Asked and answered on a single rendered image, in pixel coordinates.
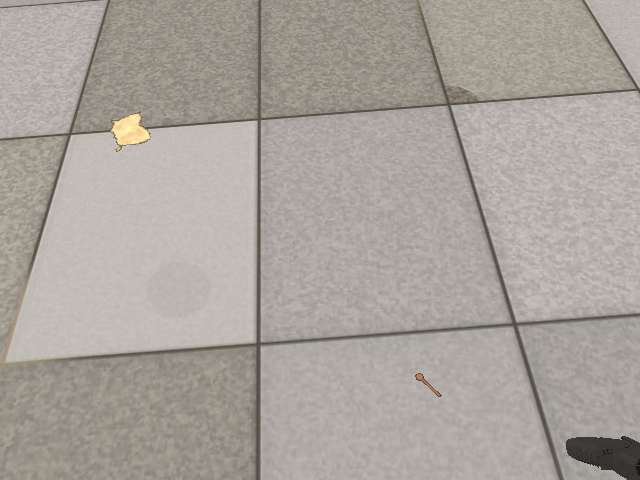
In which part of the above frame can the robot right hand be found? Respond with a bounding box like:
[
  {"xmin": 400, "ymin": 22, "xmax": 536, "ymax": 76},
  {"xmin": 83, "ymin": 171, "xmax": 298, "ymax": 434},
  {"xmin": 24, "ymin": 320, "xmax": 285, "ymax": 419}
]
[{"xmin": 566, "ymin": 436, "xmax": 640, "ymax": 480}]

